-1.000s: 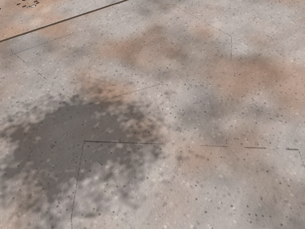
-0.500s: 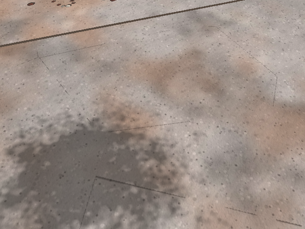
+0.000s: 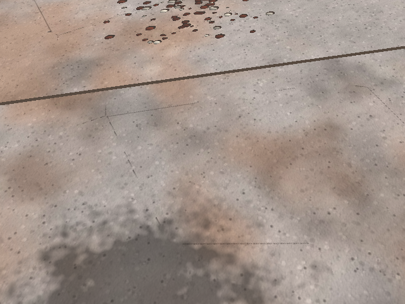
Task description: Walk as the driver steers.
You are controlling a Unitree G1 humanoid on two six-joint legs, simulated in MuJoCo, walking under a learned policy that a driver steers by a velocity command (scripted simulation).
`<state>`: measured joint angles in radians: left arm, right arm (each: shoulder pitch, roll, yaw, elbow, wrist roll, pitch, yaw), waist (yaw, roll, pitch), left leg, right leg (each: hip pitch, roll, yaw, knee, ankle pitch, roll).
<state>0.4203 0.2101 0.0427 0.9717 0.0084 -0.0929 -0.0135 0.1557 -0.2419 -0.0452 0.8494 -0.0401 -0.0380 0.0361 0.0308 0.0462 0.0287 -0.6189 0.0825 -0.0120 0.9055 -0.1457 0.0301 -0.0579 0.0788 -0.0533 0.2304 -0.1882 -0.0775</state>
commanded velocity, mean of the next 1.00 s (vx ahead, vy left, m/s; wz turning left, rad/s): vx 0.50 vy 0.00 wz -0.31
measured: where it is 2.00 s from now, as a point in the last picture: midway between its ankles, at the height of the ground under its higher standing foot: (259, 212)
